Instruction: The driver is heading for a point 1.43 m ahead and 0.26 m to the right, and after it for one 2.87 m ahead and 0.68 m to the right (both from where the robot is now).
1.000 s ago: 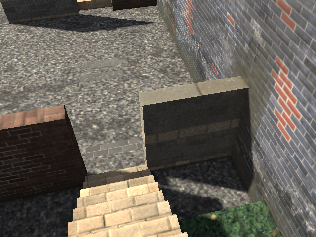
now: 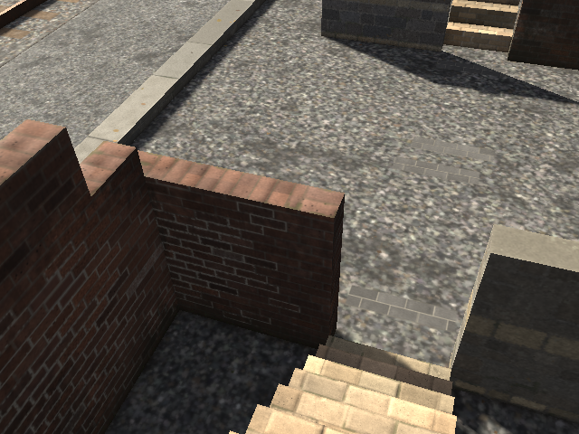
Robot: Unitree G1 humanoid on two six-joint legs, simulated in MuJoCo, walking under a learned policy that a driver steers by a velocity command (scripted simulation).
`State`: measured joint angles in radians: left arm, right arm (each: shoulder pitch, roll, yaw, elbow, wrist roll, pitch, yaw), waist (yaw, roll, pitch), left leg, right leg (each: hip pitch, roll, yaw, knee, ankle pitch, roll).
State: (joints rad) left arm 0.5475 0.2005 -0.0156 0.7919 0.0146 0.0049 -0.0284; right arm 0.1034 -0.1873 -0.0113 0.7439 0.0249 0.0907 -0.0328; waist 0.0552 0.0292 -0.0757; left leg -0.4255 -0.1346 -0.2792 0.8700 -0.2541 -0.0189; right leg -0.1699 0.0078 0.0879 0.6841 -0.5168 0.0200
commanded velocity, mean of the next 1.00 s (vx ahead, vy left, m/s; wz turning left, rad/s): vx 0.11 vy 0.00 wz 0.05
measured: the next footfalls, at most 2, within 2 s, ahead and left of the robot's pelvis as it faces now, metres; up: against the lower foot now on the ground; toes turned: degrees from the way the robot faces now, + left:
right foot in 1.58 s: +0.23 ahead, -0.12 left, -0.22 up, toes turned -1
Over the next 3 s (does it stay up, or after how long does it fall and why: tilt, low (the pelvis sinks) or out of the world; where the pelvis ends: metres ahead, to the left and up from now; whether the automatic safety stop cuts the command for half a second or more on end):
stays up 0.73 -0.04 -0.68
